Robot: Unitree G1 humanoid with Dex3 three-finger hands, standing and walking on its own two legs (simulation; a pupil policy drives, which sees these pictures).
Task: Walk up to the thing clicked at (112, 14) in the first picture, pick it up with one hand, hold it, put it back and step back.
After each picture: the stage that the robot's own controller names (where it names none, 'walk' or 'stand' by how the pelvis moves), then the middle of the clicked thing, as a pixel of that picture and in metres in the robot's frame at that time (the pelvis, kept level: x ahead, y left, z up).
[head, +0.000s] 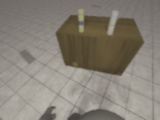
stand; (112, 23) +1.01 -0.15 +0.08
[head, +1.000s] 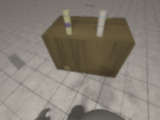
rise first; (100, 24) +0.91 +0.01 +0.10
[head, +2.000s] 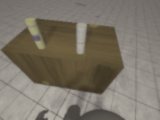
walk; (81, 40) +0.57 +0.16 +0.11
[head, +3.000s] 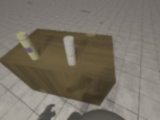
stand; (70, 52) +0.48 +0.22 +0.08
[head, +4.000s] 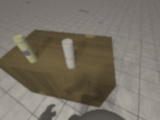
stand; (69, 55) +0.45 +0.22 +0.08
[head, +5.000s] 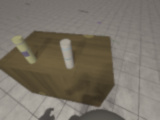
stand; (68, 55) +0.45 +0.23 +0.08
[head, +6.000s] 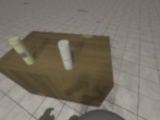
stand; (66, 56) +0.44 +0.24 +0.08
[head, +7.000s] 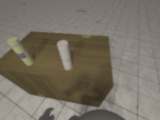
stand; (65, 56) +0.43 +0.24 +0.08
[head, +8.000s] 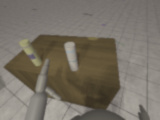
rise first; (72, 58) +0.43 +0.22 +0.08
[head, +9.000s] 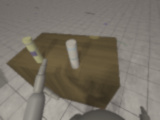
go down; (73, 55) +0.45 +0.22 +0.08
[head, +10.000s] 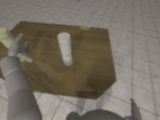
go down; (66, 51) +0.45 +0.20 +0.09
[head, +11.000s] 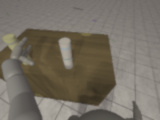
approach; (67, 55) +0.44 +0.21 +0.09
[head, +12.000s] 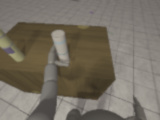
close; (62, 50) +0.45 +0.22 +0.12
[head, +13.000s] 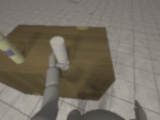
lift; (61, 56) +0.40 +0.22 +0.12
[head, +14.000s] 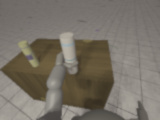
lift; (70, 55) +0.34 +0.16 +0.22
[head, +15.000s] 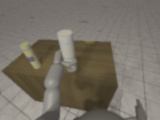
hold; (68, 53) +0.33 +0.17 +0.24
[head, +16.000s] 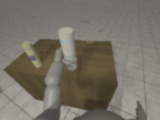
hold; (69, 51) +0.33 +0.17 +0.25
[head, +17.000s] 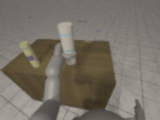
crouch; (68, 46) +0.37 +0.17 +0.26
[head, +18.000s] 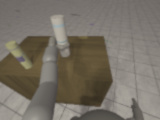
lower; (61, 38) +0.46 +0.21 +0.25
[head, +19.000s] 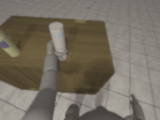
lower; (59, 44) +0.47 +0.22 +0.13
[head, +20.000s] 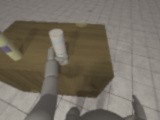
lower; (60, 49) +0.44 +0.22 +0.13
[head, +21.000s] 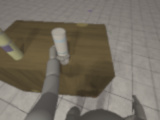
lower; (62, 49) +0.44 +0.21 +0.12
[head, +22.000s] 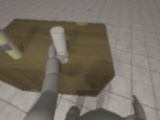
lower; (61, 47) +0.45 +0.22 +0.13
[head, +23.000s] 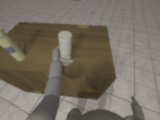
open; (65, 51) +0.43 +0.19 +0.12
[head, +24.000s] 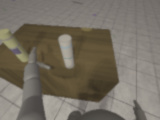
sink last; (67, 54) +0.42 +0.20 +0.11
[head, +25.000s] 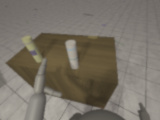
stand; (73, 56) +0.45 +0.22 +0.08
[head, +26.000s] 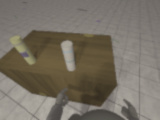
stand; (69, 57) +0.42 +0.21 +0.08
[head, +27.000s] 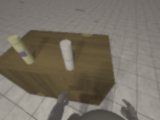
stand; (68, 56) +0.43 +0.22 +0.08
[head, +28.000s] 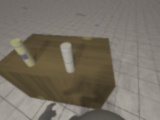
walk; (68, 59) +0.42 +0.21 +0.08
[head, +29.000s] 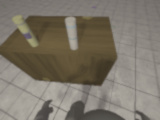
walk; (72, 35) +0.58 +0.21 +0.11
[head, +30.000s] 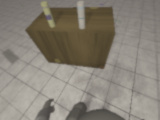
walk; (81, 16) +0.92 +0.21 +0.10
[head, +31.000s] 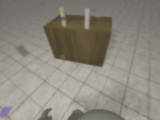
stand; (87, 19) +1.21 +0.19 +0.10
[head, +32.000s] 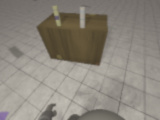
stand; (82, 18) +1.18 +0.21 +0.08
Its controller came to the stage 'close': yes
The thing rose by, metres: 0.21
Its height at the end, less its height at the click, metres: +0.00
